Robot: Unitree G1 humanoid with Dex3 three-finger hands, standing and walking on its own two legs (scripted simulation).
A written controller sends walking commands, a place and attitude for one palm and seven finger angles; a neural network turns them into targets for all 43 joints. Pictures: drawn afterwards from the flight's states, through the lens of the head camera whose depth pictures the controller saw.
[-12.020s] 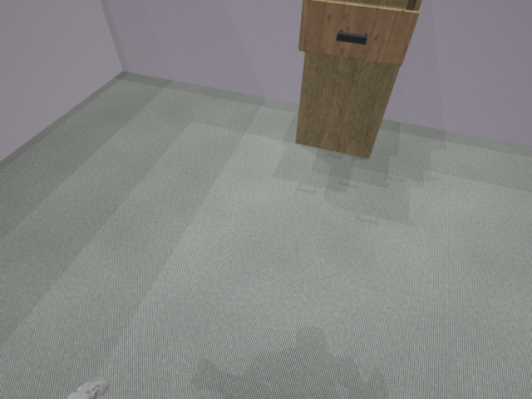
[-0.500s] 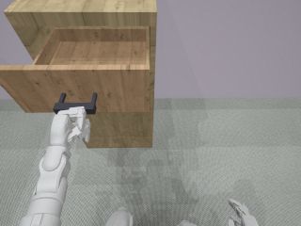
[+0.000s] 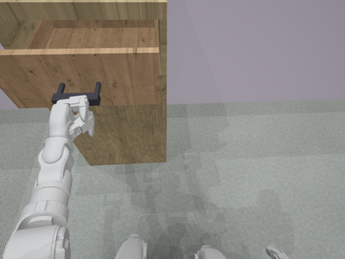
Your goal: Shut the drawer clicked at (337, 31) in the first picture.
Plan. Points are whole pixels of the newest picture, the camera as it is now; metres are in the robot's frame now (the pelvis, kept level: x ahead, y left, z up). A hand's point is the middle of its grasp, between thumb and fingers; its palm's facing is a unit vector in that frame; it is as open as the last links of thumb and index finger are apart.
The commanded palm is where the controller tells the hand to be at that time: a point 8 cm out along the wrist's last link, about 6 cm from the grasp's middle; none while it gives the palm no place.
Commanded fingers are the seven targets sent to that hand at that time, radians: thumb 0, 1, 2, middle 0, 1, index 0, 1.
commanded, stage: push the drawer shut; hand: left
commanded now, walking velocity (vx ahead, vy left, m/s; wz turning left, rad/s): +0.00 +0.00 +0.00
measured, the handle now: (78, 92) +0.49 +0.24 +0.07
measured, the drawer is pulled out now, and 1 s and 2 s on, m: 0.13 0.02 0.00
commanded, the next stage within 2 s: pull the fist back off the drawer in 1.60 s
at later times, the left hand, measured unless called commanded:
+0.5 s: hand (92, 102) +0.47 +0.20 +0.07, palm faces +0.05 -1.00 -0.03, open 3.3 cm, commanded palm +0.46 +0.24 +0.07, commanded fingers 0.00 0.90 0.90 -1.40 -1.60 -1.40 -1.60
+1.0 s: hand (94, 83) +0.53 +0.20 +0.07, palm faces +0.06 -1.00 -0.03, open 3.3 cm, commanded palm +0.52 +0.24 +0.07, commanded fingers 0.00 0.90 0.90 -1.40 -1.60 -1.40 -1.60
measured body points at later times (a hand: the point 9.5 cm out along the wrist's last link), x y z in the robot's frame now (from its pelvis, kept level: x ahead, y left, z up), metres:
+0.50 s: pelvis +0.00 +0.01 -0.01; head +0.10 +0.02 +0.43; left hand +0.46 +0.25 +0.07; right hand +0.05 -0.26 -0.13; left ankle +0.06 +0.14 -0.68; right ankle -0.01 -0.13 -0.68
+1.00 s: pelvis -0.01 +0.02 -0.02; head +0.13 +0.03 +0.41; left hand +0.52 +0.26 +0.08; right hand -0.03 -0.25 -0.13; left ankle +0.06 +0.14 -0.68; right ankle -0.01 -0.13 -0.68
